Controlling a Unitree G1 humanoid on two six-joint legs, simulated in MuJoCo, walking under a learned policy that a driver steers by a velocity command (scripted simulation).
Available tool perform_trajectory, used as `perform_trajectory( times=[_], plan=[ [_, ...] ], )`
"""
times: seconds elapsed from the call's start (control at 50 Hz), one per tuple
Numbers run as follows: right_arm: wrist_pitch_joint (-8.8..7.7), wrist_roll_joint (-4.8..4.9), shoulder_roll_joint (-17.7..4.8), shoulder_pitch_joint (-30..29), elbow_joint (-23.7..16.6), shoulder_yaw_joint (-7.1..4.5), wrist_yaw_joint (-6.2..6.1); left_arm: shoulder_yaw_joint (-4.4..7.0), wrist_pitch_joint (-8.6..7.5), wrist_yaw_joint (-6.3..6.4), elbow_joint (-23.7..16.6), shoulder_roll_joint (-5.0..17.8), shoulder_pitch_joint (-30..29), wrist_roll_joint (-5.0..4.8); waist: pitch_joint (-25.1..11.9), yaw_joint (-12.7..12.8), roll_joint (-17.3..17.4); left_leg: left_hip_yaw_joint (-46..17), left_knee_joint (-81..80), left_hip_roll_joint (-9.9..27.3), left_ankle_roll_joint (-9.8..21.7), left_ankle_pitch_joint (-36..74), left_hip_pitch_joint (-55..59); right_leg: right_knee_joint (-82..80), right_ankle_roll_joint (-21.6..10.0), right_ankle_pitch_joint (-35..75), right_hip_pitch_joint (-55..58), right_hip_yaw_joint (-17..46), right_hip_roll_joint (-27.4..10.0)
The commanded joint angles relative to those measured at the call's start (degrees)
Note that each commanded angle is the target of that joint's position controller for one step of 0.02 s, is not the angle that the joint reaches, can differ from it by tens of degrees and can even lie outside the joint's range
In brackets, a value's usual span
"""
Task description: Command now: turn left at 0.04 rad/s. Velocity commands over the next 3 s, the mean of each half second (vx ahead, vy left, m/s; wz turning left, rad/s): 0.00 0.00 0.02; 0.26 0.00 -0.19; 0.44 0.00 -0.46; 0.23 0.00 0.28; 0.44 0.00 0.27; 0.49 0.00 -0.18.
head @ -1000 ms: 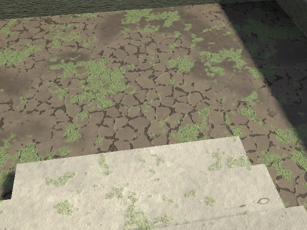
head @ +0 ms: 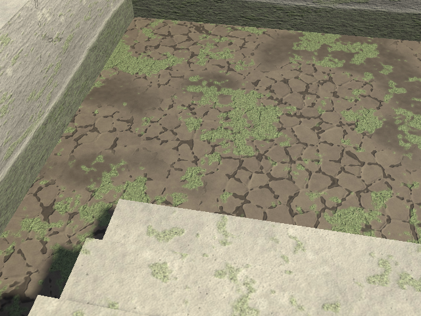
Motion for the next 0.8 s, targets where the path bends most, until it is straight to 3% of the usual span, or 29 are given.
perform_trajectory(
  times=[0.02, 0.54, 0.56, 0.58, 0.6, 0.62, 0.64, 0.66, 0.68, 0.7, 0.72, 0.74, 0.76, 0.78, 0.8],
  plan=[
    [-0.30, 0.03, -5.6, 1.0, -0.9, -1.09, 0.01, 1.37, -0.60, 0.09, -0.8, 5.5, 1.9, 0.12, 0.5, -0.3, 0.1, 1.8, -4.4, -1.1, 3.5, 15.0, 0.1, -4.8, -0.5, 18.3, 1.8, 1.6, -0.4],
    [-0.09, -0.34, -2.3, 4.3, 9.6, -0.14, -0.60, 1.12, -0.40, -0.04, 8.1, 0.9, 8.0, 0.75, 3.5, -0.2, -1.3, 3.5, -4.3, -2.4, 3.8, 13.4, 0.7, -4.9, 0.2, 17.7, 1.8, 1.8, -1.3],
    [-0.04, -0.70, -3.4, 5.5, 10.0, -0.64, -0.84, 1.67, -0.30, 0.23, 8.7, 2.1, 9.7, 1.15, 3.5, 0.0, -1.9, 4.0, -4.2, -2.9, 4.3, 6.4, 0.5, -5.9, -0.9, 10.6, 1.8, 2.2, -1.7],
    [-0.10, -1.60, -5.1, 6.1, 9.9, -1.60, -1.36, 2.61, -0.22, 0.78, 9.2, 4.4, 10.9, 2.24, 5.3, 0.4, -3.6, 4.6, -2.9, -3.7, 5.2, -5.3, -1.2, -8.0, -3.5, -1.4, 0.6, 4.3, -3.3],
    [-0.25, -2.50, -5.2, 6.0, 9.4, -2.16, -2.06, 3.35, -0.18, 1.43, 9.5, 5.7, 12.2, 3.34, 8.0, 1.2, -5.0, 4.1, -1.5, -3.8, 6.3, -13.2, -4.0, -11.1, -6.8, -14.1, -1.2, 8.4, -6.5],
    [-0.56, -3.05, -3.3, 5.2, 8.6, -2.12, -2.79, 3.73, -0.37, 2.34, 10.1, 5.6, 14.7, 4.23, 10.1, 2.1, -6.3, 3.1, 0.8, -3.4, 7.3, -16.2, -7.7, -14.2, -10.4, -22.2, -0.8, 14.1, -11.1],
    [-0.98, -3.12, -0.1, 3.6, 7.6, -1.60, -3.43, 3.62, -0.63, 3.42, 11.1, 4.2, 18.3, 4.65, 11.2, 3.6, -7.9, 3.6, 5.0, -3.2, 7.7, -14.1, -11.8, -17.6, -14.0, -25.2, 2.4, 20.1, -16.6],
    [-1.58, -3.39, 1.9, 0.5, 5.9, -1.20, -4.04, 2.75, -0.60, 4.36, 11.0, 1.4, 19.2, 4.19, 12.8, 4.3, -8.4, 4.1, 6.6, -2.9, 8.5, -11.0, -14.8, -20.1, -16.3, -25.3, 4.6, 24.4, -20.9],
    [-2.28, -3.44, 3.3, -2.2, 4.7, -0.91, -4.55, 1.83, -0.40, 4.82, 10.3, -0.8, 18.8, 3.57, 13.0, 4.6, -7.9, 3.7, 6.5, -2.6, 9.2, -9.5, -13.0, -21.2, -16.8, -21.4, 3.7, 26.4, -21.6],
    [-2.83, -3.18, 4.1, -2.0, 4.1, -0.72, -4.55, 1.77, -0.13, 4.93, 8.5, 0.1, 15.3, 3.33, 12.4, 3.4, -8.3, 5.0, 7.0, -3.4, 9.9, -10.6, -6.9, -20.6, -15.8, -20.1, -0.3, 23.6, -19.4],
    [-3.62, -2.72, 4.5, 1.0, 4.6, -0.70, -4.14, 1.89, 0.01, 5.03, 6.2, 1.5, 9.8, 3.20, 11.9, 0.4, -7.3, 7.0, 4.1, -4.9, 10.5, -10.1, 2.1, -18.5, -14.4, -18.6, -6.2, 18.7, -15.8],
    [-4.40, -2.66, 3.8, 6.2, 6.2, -1.08, -3.59, 2.08, 0.30, 4.83, 5.3, 2.8, 6.4, 3.55, 11.3, -2.7, -5.9, 7.9, 1.2, -5.9, 10.7, -5.4, 11.5, -13.5, -13.7, -17.4, -12.5, 14.9, -12.2],
    [-5.04, -3.51, 3.0, 12.4, 8.3, -1.49, -3.05, 2.33, 0.42, 4.25, 5.1, 3.9, 5.1, 4.52, 9.4, -5.1, -3.3, 5.7, 0.9, -5.0, 11.3, -1.8, 18.4, -3.0, -12.9, -14.6, -17.3, 11.1, -8.2],
    [-5.58, -5.09, -0.9, 21.9, 10.9, -2.37, -3.17, 1.83, -0.27, 3.56, 3.7, 1.0, 2.8, 5.38, 6.3, -9.3, 5.9, -8.5, -5.7, 3.6, 15.2, 3.7, 25.5, 16.4, -9.8, -9.8, -25.5, 7.4, -1.2],
    [-5.80, -7.32, -5.5, 39.3, 14.6, -2.58, -2.85, 0.83, -1.82, 3.34, 2.2, -5.1, 2.5, 3.82, 1.6, -15.0, 15.4, -31.9, -15.2, 16.3, 25.2, 10.8, 35.7, 36.7, -7.0, -16.1, -37.7, 15.2, 7.6]
  ],
)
